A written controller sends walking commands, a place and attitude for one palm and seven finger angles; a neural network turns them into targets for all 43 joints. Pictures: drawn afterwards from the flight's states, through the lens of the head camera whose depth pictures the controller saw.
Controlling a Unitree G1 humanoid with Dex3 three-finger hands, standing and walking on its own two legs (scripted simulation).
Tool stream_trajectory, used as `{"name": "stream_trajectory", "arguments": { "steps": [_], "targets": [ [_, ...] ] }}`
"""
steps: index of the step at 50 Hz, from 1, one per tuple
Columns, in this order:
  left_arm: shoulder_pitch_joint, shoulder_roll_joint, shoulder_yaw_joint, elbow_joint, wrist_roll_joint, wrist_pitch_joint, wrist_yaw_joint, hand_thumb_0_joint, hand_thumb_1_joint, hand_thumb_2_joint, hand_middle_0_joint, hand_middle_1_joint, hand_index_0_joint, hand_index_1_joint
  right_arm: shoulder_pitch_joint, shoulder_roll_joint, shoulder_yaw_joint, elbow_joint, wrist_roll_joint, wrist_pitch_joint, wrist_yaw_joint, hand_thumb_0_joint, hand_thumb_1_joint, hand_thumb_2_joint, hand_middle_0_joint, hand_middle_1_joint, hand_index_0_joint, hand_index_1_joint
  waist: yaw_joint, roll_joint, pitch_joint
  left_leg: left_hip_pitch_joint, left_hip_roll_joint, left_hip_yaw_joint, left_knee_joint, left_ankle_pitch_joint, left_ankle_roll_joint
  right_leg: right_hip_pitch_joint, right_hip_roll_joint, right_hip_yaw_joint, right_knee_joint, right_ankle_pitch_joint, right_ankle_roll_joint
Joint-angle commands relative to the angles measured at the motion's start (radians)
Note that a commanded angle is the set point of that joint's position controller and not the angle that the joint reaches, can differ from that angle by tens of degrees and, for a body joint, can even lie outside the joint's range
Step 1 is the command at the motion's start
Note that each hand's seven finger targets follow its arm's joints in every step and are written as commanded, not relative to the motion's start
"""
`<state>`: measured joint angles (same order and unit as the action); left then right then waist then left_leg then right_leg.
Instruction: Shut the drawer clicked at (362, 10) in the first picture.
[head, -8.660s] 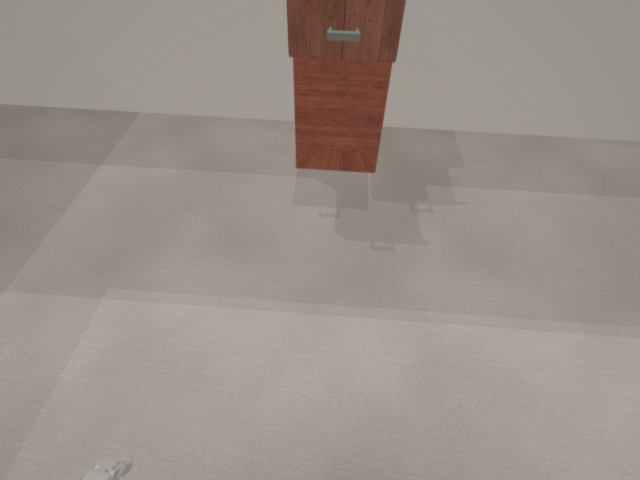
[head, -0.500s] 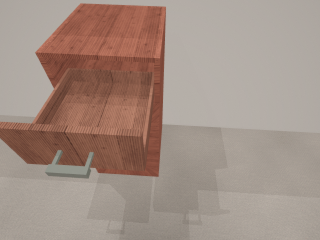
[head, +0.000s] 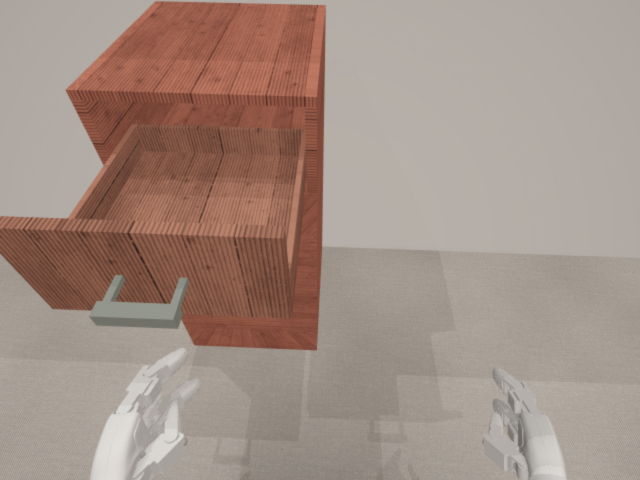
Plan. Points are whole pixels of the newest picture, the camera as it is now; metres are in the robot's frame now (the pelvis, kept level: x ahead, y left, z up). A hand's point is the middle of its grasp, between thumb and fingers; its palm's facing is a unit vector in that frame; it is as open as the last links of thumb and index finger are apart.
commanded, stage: raise the hand and make a fist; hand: left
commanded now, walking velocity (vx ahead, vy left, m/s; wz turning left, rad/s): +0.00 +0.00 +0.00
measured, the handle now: (143, 299) +0.32 +0.25 +0.05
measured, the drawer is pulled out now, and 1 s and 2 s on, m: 0.29 0.29 0.29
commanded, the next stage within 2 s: bring the fist close to the handle in 1.58 s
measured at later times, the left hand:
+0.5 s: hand (136, 433) +0.16 +0.20 +0.06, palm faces +0.04 -1.00 -0.05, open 3.9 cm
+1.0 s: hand (100, 421) +0.16 +0.21 +0.12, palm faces +0.05 -0.99 -0.11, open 3.1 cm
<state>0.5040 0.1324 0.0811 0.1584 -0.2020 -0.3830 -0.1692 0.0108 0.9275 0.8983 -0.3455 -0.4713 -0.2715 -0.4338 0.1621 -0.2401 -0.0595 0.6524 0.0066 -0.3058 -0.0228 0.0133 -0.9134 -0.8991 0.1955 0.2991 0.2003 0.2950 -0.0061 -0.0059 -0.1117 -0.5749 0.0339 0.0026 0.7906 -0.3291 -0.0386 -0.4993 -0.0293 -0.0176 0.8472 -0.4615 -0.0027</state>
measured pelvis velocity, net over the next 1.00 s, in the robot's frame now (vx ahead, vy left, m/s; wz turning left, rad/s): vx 0.00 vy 0.02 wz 0.03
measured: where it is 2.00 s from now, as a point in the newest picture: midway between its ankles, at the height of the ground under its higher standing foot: outside the picture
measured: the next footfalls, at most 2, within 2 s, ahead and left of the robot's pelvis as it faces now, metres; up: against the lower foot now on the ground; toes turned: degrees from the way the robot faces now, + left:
none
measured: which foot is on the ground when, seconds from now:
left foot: down 0.00-1.00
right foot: down 0.00-1.00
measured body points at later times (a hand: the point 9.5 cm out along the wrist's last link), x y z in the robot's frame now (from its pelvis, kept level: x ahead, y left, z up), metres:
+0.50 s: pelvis -0.03 +0.01 -0.02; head -0.02 +0.01 +0.43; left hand +0.16 +0.25 +0.06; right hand +0.13 -0.20 -0.10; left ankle +0.04 +0.15 -0.70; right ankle -0.02 -0.11 -0.70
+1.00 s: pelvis +0.00 +0.02 +0.00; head -0.02 +0.01 +0.45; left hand +0.15 +0.26 +0.13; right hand +0.22 -0.18 -0.04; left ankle +0.04 +0.15 -0.70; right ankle -0.02 -0.11 -0.70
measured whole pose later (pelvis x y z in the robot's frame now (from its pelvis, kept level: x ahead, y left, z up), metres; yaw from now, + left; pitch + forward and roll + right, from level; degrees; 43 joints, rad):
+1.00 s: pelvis +0.00 +0.02 +0.00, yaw +2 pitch +2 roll -2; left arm 0.59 0.26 0.17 -0.41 -0.27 -0.10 -0.23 0.02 0.89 0.90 -1.33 -1.53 -1.33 -1.53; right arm 0.21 -0.20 0.06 0.54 0.05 -0.32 -0.07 0.02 -0.91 -0.90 0.20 0.30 0.20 0.30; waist 0.05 0.06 -0.10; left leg -0.51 0.04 -0.04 0.84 -0.36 -0.02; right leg -0.37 -0.02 -0.06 0.80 -0.45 0.01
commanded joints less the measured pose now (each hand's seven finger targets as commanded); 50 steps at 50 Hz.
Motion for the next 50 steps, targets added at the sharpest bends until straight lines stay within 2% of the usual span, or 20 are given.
{"name": "stream_trajectory", "arguments": {
  "steps": [1,2,5,7,9,12,14,17,18,23,27,29,31,34,37,40,42,43,47,50],
  "targets": [
    [0.053,0.202,0.134,-0.467,-0.021,-0.298,-0.112,0.0,0.9,0.9,-0.54,-0.668,-0.54,-0.668,-0.049,-0.078,-0.039,-0.215,-0.015,-0.041,0.013,0.0,-0.9,-0.9,0.2,0.3,0.2,0.3,0.067,0.163,-0.239,0.087,-0.046,0.047,0.086,0.22,0.048,-0.066,0.024,-0.015,0.023,0.333,-0.02],
    [-0.004,0.252,0.179,-0.508,-0.019,-0.32,-0.095,0.0,0.9,0.9,-0.56,-0.69,-0.56,-0.69,-0.03,-0.086,-0.037,-0.203,-0.021,-0.029,0.01,0.0,-0.9,-0.9,0.2,0.3,0.2,0.3,0.051,0.162,-0.206,0.043,-0.039,0.029,0.12,0.185,0.049,-0.126,0.033,-0.012,0.045,0.282,-0.021],
    [-0.051,0.13,0.103,-0.527,-0.045,-0.316,-0.072,0.0,0.9,0.9,-0.62,-0.755,-0.62,-0.755,-0.054,-0.075,-0.023,-0.235,-0.004,-0.008,-0.007,0.0,-0.9,-0.9,0.2,0.3,0.2,0.3,-0.004,0.119,-0.094,-0.027,-0.03,-0.003,0.149,0.027,0.06,-0.23,0.039,-0.018,0.033,0.107,-0.023],
    [-0.092,0.127,0.068,-0.54,-0.052,-0.257,-0.085,0.0,0.9,0.9,-0.66,-0.798,-0.66,-0.798,-0.053,-0.095,-0.008,-0.257,0.01,0.003,-0.018,0.0,-0.9,-0.9,0.2,0.3,0.2,0.3,-0.034,0.115,-0.044,-0.061,-0.024,-0.023,0.15,-0.072,0.067,-0.269,0.042,-0.007,0.001,-0.005,-0.02],
    [-0.102,0.122,0.016,-0.542,-0.057,-0.173,-0.122,0.0,0.9,0.9,-0.7,-0.842,-0.7,-0.842,-0.045,-0.104,0.002,-0.278,0.019,0.006,-0.036,0.0,-0.9,-0.9,0.2,0.3,0.2,0.3,-0.044,0.093,-0.049,-0.066,-0.024,-0.028,0.131,-0.132,0.069,-0.255,0.039,0.006,-0.039,-0.075,-0.012],
    [-0.097,0.154,-0.004,-0.514,-0.055,-0.018,-0.168,0.0,0.9,0.9,-0.76,-0.907,-0.76,-0.907,-0.035,-0.108,0.016,-0.295,0.035,0.007,-0.058,0.0,-0.9,-0.9,0.2,0.3,0.2,0.3,-0.042,0.03,-0.076,-0.061,-0.027,-0.036,0.111,-0.145,0.078,-0.199,0.039,0.036,-0.102,-0.132,-0.002],
    [-0.084,0.196,0.041,-0.542,-0.058,0.062,-0.165,0.0,0.9,0.9,-0.8,-0.95,-0.8,-0.95,-0.036,-0.103,0.02,-0.304,0.038,0.009,-0.067,0.0,-0.9,-0.9,0.2,0.3,0.2,0.3,-0.015,0.021,-0.104,-0.043,-0.028,-0.037,0.087,-0.132,0.076,-0.159,0.03,0.04,-0.125,-0.149,0.001],
    [-0.006,0.247,0.182,-0.513,-0.077,0.141,-0.099,0.0,0.9,0.9,-0.86,-1.015,-0.86,-1.015,-0.069,-0.078,0.023,-0.291,0.036,0.022,-0.075,0.0,-0.9,-0.9,0.2,0.3,0.2,0.3,0.044,-0.02,-0.109,-0.026,-0.024,-0.044,0.045,-0.084,0.068,-0.094,0.04,0.001,-0.117,-0.106,-0.004],
    [0.007,0.203,0.163,-0.555,-0.091,0.146,-0.08,0.0,0.9,0.9,-0.88,-1.037,-0.88,-1.037,-0.068,-0.068,0.03,-0.3,0.037,0.026,-0.074,0.0,-0.9,-0.9,0.2,0.3,0.2,0.3,0.049,0.005,-0.1,-0.016,-0.025,-0.038,0.032,-0.068,0.065,-0.089,0.038,-0.011,-0.115,-0.085,-0.004],
    [0.045,0.191,0.16,-0.641,-0.068,0.109,0.013,0.0,0.9,0.9,-0.98,-1.145,-0.98,-1.145,-0.057,-0.061,0.031,-0.289,0.032,0.01,-0.057,0.0,-0.9,-0.9,0.2,0.3,0.2,0.3,0.052,0.055,-0.054,0.027,-0.02,-0.033,-0.019,-0.049,0.059,-0.091,0.047,-0.064,-0.098,-0.034,-0.008],
    [0.08,0.176,0.088,-0.684,-0.047,0.07,-0.014,0.0,0.9,0.9,-1.06,-1.232,-1.06,-1.232,-0.041,-0.079,0.025,-0.282,0.029,-0.025,-0.043,0.0,-0.9,-0.9,0.2,0.3,0.2,0.3,0.021,0.029,-0.057,0.046,-0.019,-0.032,-0.019,-0.039,0.066,-0.091,0.046,-0.063,-0.107,-0.01,-0.003],
    [0.083,0.173,0.073,-0.716,-0.055,0.059,-0.04,0.0,0.9,0.9,-1.1,-1.275,-1.1,-1.275,-0.024,-0.087,0.021,-0.279,0.034,-0.047,-0.043,0.0,-0.9,-0.9,0.2,0.3,0.2,0.3,0.014,0.052,-0.078,0.072,-0.023,-0.03,-0.018,-0.034,0.066,-0.088,0.043,-0.056,-0.116,-0.001,-0.003],
    [0.096,0.193,0.098,-0.729,-0.064,0.064,-0.05,0.0,0.9,0.9,-1.14,-1.318,-1.14,-1.318,-0.022,-0.091,0.02,-0.275,0.041,-0.063,-0.047,0.0,-0.9,-0.9,0.2,0.3,0.2,0.3,0.018,0.067,-0.076,0.084,-0.023,-0.034,-0.028,-0.041,0.063,-0.084,0.046,-0.06,-0.12,0.002,-0.005],
    [0.092,0.203,0.123,-0.741,-0.072,0.079,-0.039,0.0,0.9,0.9,-1.2,-1.383,-1.2,-1.383,-0.027,-0.089,0.021,-0.272,0.046,-0.067,-0.053,0.0,-0.9,-0.9,0.2,0.3,0.2,0.3,0.025,0.043,-0.048,0.094,-0.023,-0.042,-0.051,-0.052,0.061,-0.071,0.048,-0.068,-0.129,0.004,-0.006],
    [0.09,0.226,0.154,-0.772,-0.067,0.099,-0.016,0.0,0.9,0.9,-1.26,-1.448,-1.26,-1.448,-0.037,-0.086,0.027,-0.269,0.045,-0.066,-0.054,0.0,-0.9,-0.9,0.2,0.3,0.2,0.3,0.042,0.097,-0.042,0.121,-0.023,-0.04,-0.069,-0.036,0.059,-0.042,0.05,-0.074,-0.133,0.032,-0.012],
    [0.071,0.199,0.121,-0.795,-0.066,0.128,-0.012,0.0,0.9,0.9,-1.32,-1.513,-1.32,-1.513,-0.034,-0.082,0.037,-0.28,0.047,-0.065,-0.052,0.0,-0.9,-0.9,0.2,0.3,0.2,0.3,0.033,0.08,-0.017,0.136,-0.019,-0.045,-0.089,-0.037,0.058,-0.036,0.051,-0.084,-0.145,0.046,-0.008],
    [0.081,0.22,0.147,-0.768,-0.064,0.154,-0.016,0.0,0.9,0.9,-1.36,-1.557,-1.36,-1.557,-0.045,-0.084,0.04,-0.273,0.047,-0.062,-0.055,0.0,-0.9,-0.9,0.2,0.3,0.2,0.3,0.038,0.061,-0.008,0.145,-0.017,-0.041,-0.094,-0.028,0.06,-0.017,0.054,-0.076,-0.168,0.055,-0.008],
    [0.078,0.195,0.121,-0.774,-0.07,0.167,-0.028,0.0,0.9,0.9,-1.38,-1.578,-1.38,-1.578,-0.04,-0.082,0.045,-0.277,0.05,-0.06,-0.057,0.0,-0.9,-0.9,0.2,0.3,0.2,0.3,0.033,0.055,0.002,0.157,-0.019,-0.039,-0.101,-0.021,0.061,-0.016,0.053,-0.075,-0.179,0.068,-0.006],
    [0.049,0.248,0.179,-0.777,-0.081,0.22,-0.06,0.0,0.9,0.9,-1.4,-1.6,-1.4,-1.6,-0.057,-0.082,0.054,-0.274,0.054,-0.066,-0.067,0.0,-0.9,-0.9,0.2,0.3,0.2,0.3,0.05,0.078,-0.01,0.194,-0.023,-0.031,-0.115,0.029,0.06,0.039,0.054,-0.066,-0.209,0.131,-0.007],
    [0.027,0.265,0.214,-0.791,-0.102,0.246,-0.082,0.0,0.9,0.9,-1.4,-1.6,-1.4,-1.6,-0.054,-0.078,0.061,-0.273,0.058,-0.071,-0.072,0.0,-0.9,-0.9,0.2,0.3,0.2,0.3,0.051,0.036,-0.027,0.223,-0.025,-0.03,-0.127,0.07,0.061,0.068,0.056,-0.07,-0.227,0.188,-0.002]
  ]
}}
